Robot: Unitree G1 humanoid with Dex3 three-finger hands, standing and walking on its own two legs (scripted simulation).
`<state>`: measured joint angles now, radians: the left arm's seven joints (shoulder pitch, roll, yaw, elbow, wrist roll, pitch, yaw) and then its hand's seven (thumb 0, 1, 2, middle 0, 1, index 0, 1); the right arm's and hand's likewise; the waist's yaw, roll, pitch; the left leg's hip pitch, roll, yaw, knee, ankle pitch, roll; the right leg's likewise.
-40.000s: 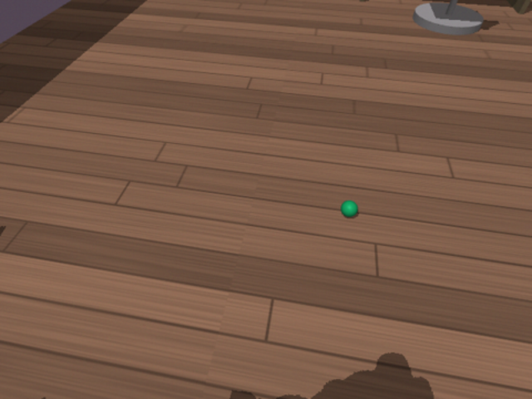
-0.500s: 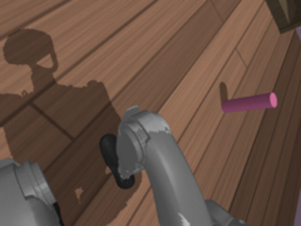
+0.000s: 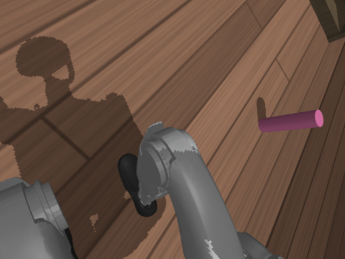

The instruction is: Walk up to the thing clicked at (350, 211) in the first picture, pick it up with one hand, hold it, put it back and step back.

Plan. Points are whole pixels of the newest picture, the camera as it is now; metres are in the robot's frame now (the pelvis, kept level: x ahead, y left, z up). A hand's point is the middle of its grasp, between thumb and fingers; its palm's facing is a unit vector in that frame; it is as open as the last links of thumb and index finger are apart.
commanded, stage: withdraw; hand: left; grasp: from above
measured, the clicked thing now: out of the picture +0.50 +0.30 -0.28
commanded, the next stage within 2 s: home in 0.68 s
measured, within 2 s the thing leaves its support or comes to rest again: neither
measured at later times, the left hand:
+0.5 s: hand out of the picture +0.46 +0.29 -0.09, palm faces -0.52 -0.11 -0.85, open 13.4 cm
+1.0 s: hand out of the picture +0.50 +0.32 -0.09, palm faces -0.33 -0.16 -0.93, open 12.8 cm
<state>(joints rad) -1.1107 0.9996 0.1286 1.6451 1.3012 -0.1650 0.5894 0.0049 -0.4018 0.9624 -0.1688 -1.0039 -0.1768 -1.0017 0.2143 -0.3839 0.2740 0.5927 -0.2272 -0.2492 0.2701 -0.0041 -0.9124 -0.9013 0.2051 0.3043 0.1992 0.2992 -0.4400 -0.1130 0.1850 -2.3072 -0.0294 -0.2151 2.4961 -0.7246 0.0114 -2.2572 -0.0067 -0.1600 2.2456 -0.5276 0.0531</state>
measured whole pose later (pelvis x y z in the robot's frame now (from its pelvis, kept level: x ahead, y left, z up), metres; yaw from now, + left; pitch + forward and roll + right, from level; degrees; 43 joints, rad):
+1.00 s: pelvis +0.02 +0.00 +0.04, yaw +7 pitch +38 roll -8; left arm -1.05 0.72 0.07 1.38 1.13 -0.06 0.33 0.01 -0.25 0.91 -0.23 -0.75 -0.21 -0.77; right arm 0.24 -0.28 0.08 0.70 -0.10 -0.06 0.14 0.00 -0.90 -0.89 0.21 0.30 0.20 0.30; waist -0.29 0.06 -0.10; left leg -2.25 -0.04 -0.09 2.32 -0.74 0.01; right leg -2.25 -0.04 -0.05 2.18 -0.60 0.04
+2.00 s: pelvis +0.08 +0.00 +0.37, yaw +12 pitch +14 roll -3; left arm 0.34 0.22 0.04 0.05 -0.07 0.41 0.08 0.02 0.91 0.90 -0.20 -0.30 -0.20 -0.30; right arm 0.29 -0.22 0.05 0.55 0.04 -0.14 -0.16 0.01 -0.90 -0.90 0.21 0.30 0.20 0.30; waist -0.08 0.04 -0.18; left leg -0.84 0.01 -0.07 1.12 -0.53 -0.01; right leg -0.85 -0.01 -0.05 1.05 -0.44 0.01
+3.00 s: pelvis +0.09 +0.00 +0.39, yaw +13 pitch +10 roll -2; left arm 0.50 0.22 0.02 -0.10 -0.06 0.45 0.02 0.02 0.91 0.90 -0.20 -0.30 -0.20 -0.30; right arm 0.30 -0.23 0.04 0.55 0.01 -0.25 -0.18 0.01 -0.90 -0.90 0.21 0.30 0.20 0.30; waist -0.04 0.04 -0.16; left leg -0.65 0.01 -0.06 1.00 -0.51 0.00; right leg -0.67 -0.01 -0.05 0.93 -0.42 0.01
